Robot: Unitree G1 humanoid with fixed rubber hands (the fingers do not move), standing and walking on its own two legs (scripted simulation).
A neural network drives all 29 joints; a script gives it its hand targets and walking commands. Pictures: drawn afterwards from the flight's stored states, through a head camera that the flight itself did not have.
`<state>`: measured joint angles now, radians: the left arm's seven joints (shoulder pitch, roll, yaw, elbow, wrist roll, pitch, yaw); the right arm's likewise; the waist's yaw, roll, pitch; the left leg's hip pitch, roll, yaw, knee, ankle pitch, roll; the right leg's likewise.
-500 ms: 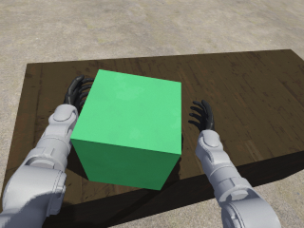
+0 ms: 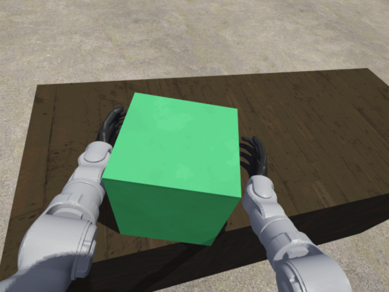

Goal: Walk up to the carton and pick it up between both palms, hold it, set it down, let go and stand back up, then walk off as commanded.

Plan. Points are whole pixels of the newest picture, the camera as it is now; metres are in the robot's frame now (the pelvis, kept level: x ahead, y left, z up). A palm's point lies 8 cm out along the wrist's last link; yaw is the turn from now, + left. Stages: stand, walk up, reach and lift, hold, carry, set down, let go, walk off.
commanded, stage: reach and lift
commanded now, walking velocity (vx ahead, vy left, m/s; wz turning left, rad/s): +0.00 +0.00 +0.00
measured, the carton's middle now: (175, 174) +0.38 -0.02 +0.02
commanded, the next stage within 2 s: none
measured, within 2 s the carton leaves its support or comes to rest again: leaves its support in 1.54 s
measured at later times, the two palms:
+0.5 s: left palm (115, 136) +0.47 +0.10 +0.05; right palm (250, 166) +0.36 -0.18 +0.04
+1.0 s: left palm (112, 140) +0.46 +0.11 +0.05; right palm (247, 167) +0.37 -0.18 +0.03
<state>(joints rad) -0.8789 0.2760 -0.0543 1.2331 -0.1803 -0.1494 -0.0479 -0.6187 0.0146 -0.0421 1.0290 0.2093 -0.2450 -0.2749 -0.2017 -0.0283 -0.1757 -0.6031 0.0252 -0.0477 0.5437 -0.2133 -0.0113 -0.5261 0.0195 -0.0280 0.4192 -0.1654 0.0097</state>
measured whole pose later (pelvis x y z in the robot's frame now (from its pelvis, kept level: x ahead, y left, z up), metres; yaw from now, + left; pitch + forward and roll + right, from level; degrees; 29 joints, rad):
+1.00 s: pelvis +0.01 +0.00 +0.00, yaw +1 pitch +14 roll -2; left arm -0.94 0.15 0.36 1.34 0.23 -0.28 -0.07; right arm -0.66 0.12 -0.48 1.10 -0.28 -0.42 -0.21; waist -0.16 -0.03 -0.11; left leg -0.53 0.01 -0.05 0.50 -0.21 0.00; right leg -0.46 0.01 -0.03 0.40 -0.18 0.01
